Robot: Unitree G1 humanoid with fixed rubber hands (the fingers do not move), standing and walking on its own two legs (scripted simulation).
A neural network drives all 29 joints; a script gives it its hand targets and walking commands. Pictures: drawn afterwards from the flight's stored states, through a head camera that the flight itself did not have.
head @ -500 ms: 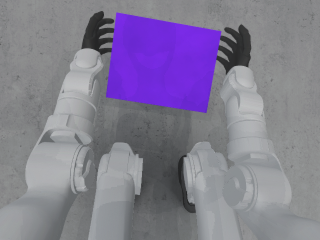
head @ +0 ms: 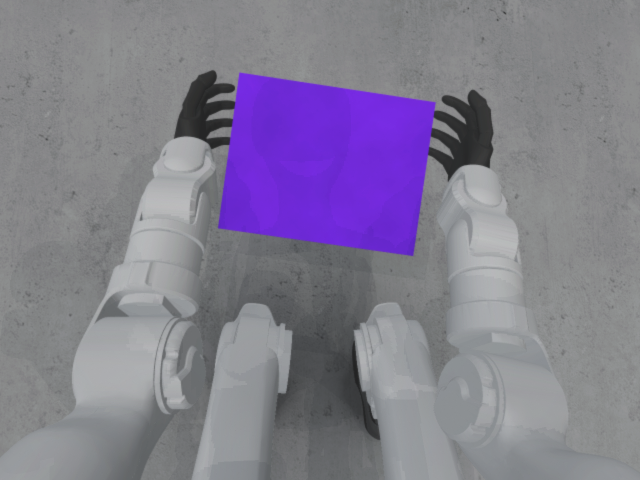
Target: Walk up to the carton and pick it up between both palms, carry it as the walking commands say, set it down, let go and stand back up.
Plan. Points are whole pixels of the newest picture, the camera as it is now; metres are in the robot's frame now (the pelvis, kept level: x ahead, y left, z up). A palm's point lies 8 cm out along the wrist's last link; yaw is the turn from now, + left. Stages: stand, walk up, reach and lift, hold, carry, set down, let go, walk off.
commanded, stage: reach and lift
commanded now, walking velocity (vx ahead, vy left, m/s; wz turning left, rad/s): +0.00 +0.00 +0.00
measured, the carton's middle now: (324, 176) +0.49 +0.00 -0.18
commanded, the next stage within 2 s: none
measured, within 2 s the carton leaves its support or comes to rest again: neither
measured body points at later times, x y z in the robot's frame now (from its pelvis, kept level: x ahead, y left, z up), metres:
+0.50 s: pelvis +0.01 +0.00 +0.06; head +0.25 +0.02 +0.44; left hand +0.50 +0.15 -0.02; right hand +0.47 -0.16 +0.00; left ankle +0.11 +0.11 -0.42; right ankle +0.11 -0.13 -0.42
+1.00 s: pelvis +0.03 +0.00 +0.13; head +0.23 +0.02 +0.53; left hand +0.48 +0.15 +0.05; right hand +0.46 -0.16 +0.07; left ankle +0.11 +0.11 -0.42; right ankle +0.11 -0.13 -0.42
